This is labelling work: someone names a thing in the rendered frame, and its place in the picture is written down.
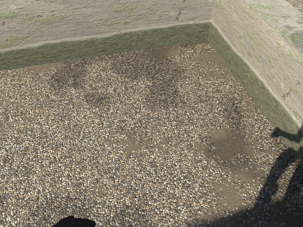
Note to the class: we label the robot left hand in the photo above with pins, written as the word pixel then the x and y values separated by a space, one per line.
pixel 70 221

